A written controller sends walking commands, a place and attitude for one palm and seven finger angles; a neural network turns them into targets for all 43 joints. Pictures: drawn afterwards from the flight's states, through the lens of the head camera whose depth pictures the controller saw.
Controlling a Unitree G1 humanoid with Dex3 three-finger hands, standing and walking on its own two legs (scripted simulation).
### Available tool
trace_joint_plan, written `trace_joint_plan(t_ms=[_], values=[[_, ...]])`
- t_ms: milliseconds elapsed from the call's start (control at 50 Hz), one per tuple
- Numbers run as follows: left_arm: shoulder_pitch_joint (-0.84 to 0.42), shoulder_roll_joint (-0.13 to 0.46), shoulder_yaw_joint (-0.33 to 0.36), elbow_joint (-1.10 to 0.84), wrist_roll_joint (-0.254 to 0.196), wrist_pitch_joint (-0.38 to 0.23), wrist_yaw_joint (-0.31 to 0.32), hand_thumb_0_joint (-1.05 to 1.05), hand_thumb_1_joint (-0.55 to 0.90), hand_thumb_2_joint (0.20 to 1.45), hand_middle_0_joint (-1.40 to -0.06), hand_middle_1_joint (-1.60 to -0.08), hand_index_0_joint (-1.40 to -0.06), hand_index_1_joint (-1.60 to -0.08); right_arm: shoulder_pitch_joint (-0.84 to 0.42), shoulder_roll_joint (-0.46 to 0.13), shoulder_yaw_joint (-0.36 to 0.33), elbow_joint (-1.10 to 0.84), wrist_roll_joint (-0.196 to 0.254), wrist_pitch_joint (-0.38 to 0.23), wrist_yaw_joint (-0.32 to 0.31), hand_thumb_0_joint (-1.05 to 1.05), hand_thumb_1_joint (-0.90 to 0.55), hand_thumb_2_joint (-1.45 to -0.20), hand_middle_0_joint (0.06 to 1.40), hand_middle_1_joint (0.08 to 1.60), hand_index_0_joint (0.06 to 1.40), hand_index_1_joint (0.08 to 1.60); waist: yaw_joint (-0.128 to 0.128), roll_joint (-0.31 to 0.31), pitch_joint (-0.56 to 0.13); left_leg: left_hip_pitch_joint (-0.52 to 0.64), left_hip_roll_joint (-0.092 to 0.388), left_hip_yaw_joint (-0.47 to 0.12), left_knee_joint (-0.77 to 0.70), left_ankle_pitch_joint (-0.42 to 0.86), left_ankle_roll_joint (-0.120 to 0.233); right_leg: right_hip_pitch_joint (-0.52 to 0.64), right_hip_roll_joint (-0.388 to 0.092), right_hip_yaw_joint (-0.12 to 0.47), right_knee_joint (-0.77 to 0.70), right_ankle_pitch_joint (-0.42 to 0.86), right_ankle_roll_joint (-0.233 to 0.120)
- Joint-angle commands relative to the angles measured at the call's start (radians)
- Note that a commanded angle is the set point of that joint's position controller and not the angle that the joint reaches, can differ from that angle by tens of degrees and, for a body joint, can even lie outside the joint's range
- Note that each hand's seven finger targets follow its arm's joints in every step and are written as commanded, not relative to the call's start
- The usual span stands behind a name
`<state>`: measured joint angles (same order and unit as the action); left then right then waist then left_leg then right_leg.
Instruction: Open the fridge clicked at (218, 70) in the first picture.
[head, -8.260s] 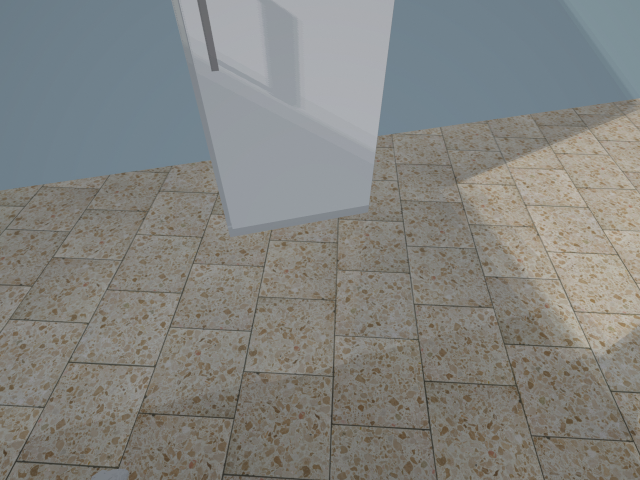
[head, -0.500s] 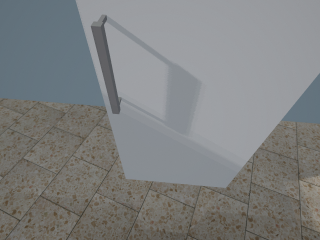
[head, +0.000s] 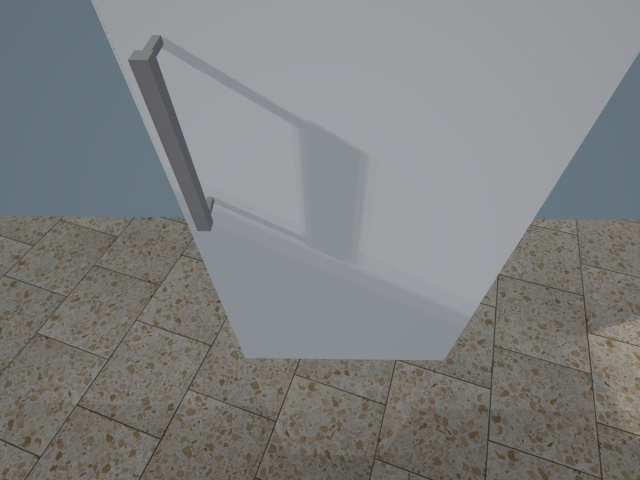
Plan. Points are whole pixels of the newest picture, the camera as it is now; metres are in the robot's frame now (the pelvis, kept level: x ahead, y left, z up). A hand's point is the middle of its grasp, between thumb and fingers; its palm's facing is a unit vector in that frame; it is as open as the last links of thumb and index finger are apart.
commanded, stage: come to a stop and stand still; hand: left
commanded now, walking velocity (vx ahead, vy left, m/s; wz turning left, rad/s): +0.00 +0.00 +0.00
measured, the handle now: (183, 148) +0.49 +0.21 +0.15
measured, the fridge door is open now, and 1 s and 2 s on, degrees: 0 0 0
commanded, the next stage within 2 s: look again from close up in 0.98 s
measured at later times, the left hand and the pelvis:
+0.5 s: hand out of the picture -0.05 +0.22 -0.17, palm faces +0.04 -0.98 -0.21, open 7.4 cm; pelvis -0.06 +0.03 +0.00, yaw +1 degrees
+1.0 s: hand out of the picture -0.09 +0.21 -0.17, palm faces +0.08 -0.98 -0.16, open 7.4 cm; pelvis -0.06 +0.05 +0.00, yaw +2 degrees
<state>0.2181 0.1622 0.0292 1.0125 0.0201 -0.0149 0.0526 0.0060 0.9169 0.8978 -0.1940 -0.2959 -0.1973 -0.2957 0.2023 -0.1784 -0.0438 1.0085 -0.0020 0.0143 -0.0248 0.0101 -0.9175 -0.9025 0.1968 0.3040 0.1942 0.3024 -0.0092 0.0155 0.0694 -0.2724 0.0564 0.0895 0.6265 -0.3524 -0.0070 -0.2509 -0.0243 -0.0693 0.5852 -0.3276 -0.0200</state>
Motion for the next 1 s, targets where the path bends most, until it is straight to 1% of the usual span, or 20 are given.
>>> trace_joint_plan(t_ms=[0,20,40,60,80,100,120,200,260,300,320,380,500,520,600,720,820,860,920,980], values=[[0.060,0.153,0.009,-0.076,-0.006,-0.013,0.012,0.000,0.900,0.900,-0.200,-0.300,-0.200,-0.300,0.088,-0.053,-0.008,-0.082,-0.004,-0.015,0.005,0.000,-0.900,-0.900,0.200,0.300,0.200,0.300,-0.026,-0.109,-0.180,0.068,-0.020,-0.024,-0.110,0.128,0.019,0.117,-0.181,0.139,-0.040,0.747,-0.067],[0.035,0.153,0.006,-0.088,-0.006,-0.010,0.007,0.000,0.900,0.900,-0.200,-0.300,-0.200,-0.300,0.093,-0.077,-0.009,-0.081,-0.009,-0.020,0.006,0.000,-0.900,-0.900,0.200,0.300,0.200,0.300,-0.025,-0.007,-0.142,0.112,0.032,-0.061,-0.131,0.277,0.032,0.040,-0.131,0.114,-0.046,0.531,-0.043],[0.033,0.135,0.007,-0.100,-0.006,-0.003,0.007,0.000,0.900,0.900,-0.200,-0.300,-0.200,-0.300,0.077,-0.102,-0.007,-0.093,-0.016,-0.018,0.006,0.000,-0.900,-0.900,0.200,0.300,0.200,0.300,-0.012,0.000,-0.079,0.055,0.077,-0.103,-0.142,0.296,0.051,-0.001,-0.091,0.095,-0.086,0.306,-0.022],[0.029,0.127,0.004,-0.106,-0.002,0.007,0.005,0.000,0.900,0.900,-0.200,-0.300,-0.200,-0.300,0.045,-0.099,-0.004,-0.104,-0.017,-0.013,0.009,0.000,-0.900,-0.900,0.200,0.300,0.200,0.300,0.000,0.016,0.010,-0.021,0.072,-0.118,-0.174,0.174,0.051,-0.036,-0.077,0.100,-0.131,0.117,-0.020],[0.034,0.129,0.002,-0.105,0.001,0.009,0.000,0.000,0.900,0.900,-0.200,-0.300,-0.200,-0.300,0.032,-0.099,-0.001,-0.113,-0.019,-0.010,0.011,0.000,-0.900,-0.900,0.200,0.300,0.200,0.300,0.003,0.016,0.068,-0.061,0.055,-0.119,-0.199,0.056,0.044,-0.075,-0.074,0.122,-0.173,-0.019,-0.025],[0.038,0.138,0.002,-0.108,0.002,0.009,-0.004,0.000,0.900,0.900,-0.200,-0.300,-0.200,-0.300,0.038,-0.104,-0.001,-0.118,-0.022,-0.008,0.015,0.000,-0.900,-0.900,0.200,0.300,0.200,0.300,-0.003,-0.015,0.097,-0.077,0.038,-0.120,-0.210,-0.027,0.038,-0.110,-0.073,0.139,-0.203,-0.114,-0.031],[0.040,0.151,0.002,-0.111,0.003,0.003,-0.007,0.000,0.900,0.900,-0.200,-0.300,-0.200,-0.300,0.057,-0.108,-0.001,-0.116,-0.023,-0.012,0.016,0.000,-0.900,-0.900,0.200,0.300,0.200,0.300,-0.006,-0.012,0.078,-0.056,0.034,-0.111,-0.210,-0.002,0.038,-0.106,-0.079,0.142,-0.208,-0.100,-0.034],[0.057,0.157,0.008,-0.127,0.001,0.012,-0.014,0.000,0.900,0.900,-0.200,-0.300,-0.200,-0.300,0.104,-0.114,0.000,-0.117,-0.030,-0.008,0.019,0.000,-0.900,-0.900,0.200,0.300,0.200,0.300,-0.013,-0.046,0.045,-0.061,0.013,-0.112,-0.209,-0.100,0.036,-0.144,-0.083,0.151,-0.239,-0.258,-0.032],[0.073,0.151,0.009,-0.134,0.001,0.011,-0.016,0.000,0.900,0.900,-0.200,-0.300,-0.200,-0.300,0.127,-0.115,0.003,-0.115,-0.030,-0.012,0.019,0.000,-0.900,-0.900,0.200,0.300,0.200,0.300,-0.011,-0.035,0.015,-0.073,0.020,-0.127,-0.227,-0.110,0.040,-0.123,-0.080,0.135,-0.225,-0.240,-0.027],[0.087,0.147,0.008,-0.130,0.000,0.012,-0.017,0.000,0.900,0.900,-0.200,-0.300,-0.200,-0.300,0.138,-0.116,0.005,-0.107,-0.030,-0.011,0.018,0.000,-0.900,-0.900,0.200,0.300,0.200,0.300,-0.008,-0.039,0.026,-0.097,0.019,-0.135,-0.232,-0.125,0.040,-0.127,-0.078,0.141,-0.225,-0.253,-0.027],[0.096,0.141,0.007,-0.128,0.000,0.011,-0.017,0.000,0.900,0.900,-0.200,-0.300,-0.200,-0.300,0.141,-0.111,0.006,-0.104,-0.029,-0.014,0.017,0.000,-0.900,-0.900,0.200,0.300,0.200,0.300,-0.007,-0.011,0.017,-0.092,0.026,-0.145,-0.249,-0.111,0.043,-0.113,-0.073,0.129,-0.213,-0.218,-0.027],[0.127,0.127,0.003,-0.109,-0.001,0.012,-0.018,0.000,0.900,0.900,-0.200,-0.300,-0.200,-0.300,0.147,-0.115,0.009,-0.088,-0.027,-0.016,0.016,0.000,-0.900,-0.900,0.200,0.300,0.200,0.300,0.004,0.005,0.031,-0.138,0.038,-0.171,-0.285,-0.174,0.046,-0.092,-0.060,0.120,-0.198,-0.211,-0.020],[0.178,0.104,-0.003,-0.066,-0.002,0.007,-0.020,0.000,0.900,0.900,-0.200,-0.300,-0.200,-0.300,0.169,-0.104,0.011,-0.045,-0.022,-0.023,0.012,0.000,-0.900,-0.900,0.200,0.300,0.200,0.300,0.011,0.008,0.009,-0.141,0.045,-0.189,-0.311,-0.174,0.051,-0.054,-0.055,0.119,-0.184,-0.157,-0.020],[0.185,0.103,-0.005,-0.058,-0.002,0.002,-0.018,0.000,0.900,0.900,-0.200,-0.300,-0.200,-0.300,0.174,-0.100,0.012,-0.040,-0.020,-0.025,0.011,0.000,-0.900,-0.900,0.200,0.300,0.200,0.300,0.012,-0.010,-0.011,-0.128,0.047,-0.188,-0.304,-0.135,0.052,-0.031,-0.056,0.118,-0.184,-0.115,-0.021],[0.197,0.093,-0.009,-0.034,-0.002,0.001,-0.018,0.000,0.900,0.900,-0.200,-0.300,-0.200,-0.300,0.180,-0.094,0.012,-0.015,-0.018,-0.025,0.010,0.000,-0.900,-0.900,0.200,0.300,0.200,0.300,0.008,0.004,0.018,-0.129,0.044,-0.192,-0.312,-0.168,0.049,-0.065,-0.058,0.130,-0.197,-0.152,-0.021],[0.225,0.071,-0.017,-0.001,0.001,-0.004,-0.016,0.000,0.900,0.900,-0.200,-0.300,-0.200,-0.300,0.168,-0.094,0.012,0.004,-0.014,-0.033,0.008,0.000,-0.900,-0.900,0.200,0.300,0.200,0.300,0.012,0.025,0.003,-0.103,0.060,-0.217,-0.348,-0.145,0.055,-0.031,-0.047,0.116,-0.175,-0.041,-0.017],[0.239,0.062,-0.019,0.017,0.006,-0.002,-0.014,0.000,0.900,0.900,-0.200,-0.300,-0.200,-0.300,0.143,-0.098,0.007,0.008,-0.013,-0.030,0.008,0.000,-0.900,-0.900,0.200,0.300,0.200,0.300,0.015,0.037,0.031,-0.116,0.066,-0.234,-0.379,-0.198,0.056,-0.037,-0.037,0.110,-0.169,-0.037,-0.011],[0.242,0.056,-0.020,0.019,0.006,-0.004,-0.015,0.000,0.900,0.900,-0.200,-0.300,-0.200,-0.300,0.134,-0.096,0.007,0.007,-0.013,-0.030,0.007,0.000,-0.900,-0.900,0.200,0.300,0.200,0.300,0.015,0.011,0.038,-0.113,0.062,-0.228,-0.372,-0.186,0.055,-0.046,-0.040,0.125,-0.180,-0.038,-0.010],[0.236,0.060,-0.020,0.021,0.007,-0.006,-0.014,0.000,0.900,0.900,-0.200,-0.300,-0.200,-0.300,0.133,-0.097,0.006,0.009,-0.013,-0.030,0.008,0.000,-0.900,-0.900,0.200,0.300,0.200,0.300,0.009,0.012,0.030,-0.075,0.061,-0.229,-0.372,-0.159,0.055,-0.062,-0.041,0.136,-0.190,-0.028,-0.012],[0.232,0.066,-0.019,0.020,0.008,-0.006,-0.015,0.000,0.900,0.900,-0.200,-0.300,-0.200,-0.300,0.124,-0.104,0.004,0.006,-0.013,-0.028,0.009,0.000,-0.900,-0.900,0.200,0.300,0.200,0.300,0.009,-0.006,0.046,-0.091,0.056,-0.226,-0.372,-0.187,0.052,-0.075,-0.042,0.148,-0.204,-0.071,-0.007]])
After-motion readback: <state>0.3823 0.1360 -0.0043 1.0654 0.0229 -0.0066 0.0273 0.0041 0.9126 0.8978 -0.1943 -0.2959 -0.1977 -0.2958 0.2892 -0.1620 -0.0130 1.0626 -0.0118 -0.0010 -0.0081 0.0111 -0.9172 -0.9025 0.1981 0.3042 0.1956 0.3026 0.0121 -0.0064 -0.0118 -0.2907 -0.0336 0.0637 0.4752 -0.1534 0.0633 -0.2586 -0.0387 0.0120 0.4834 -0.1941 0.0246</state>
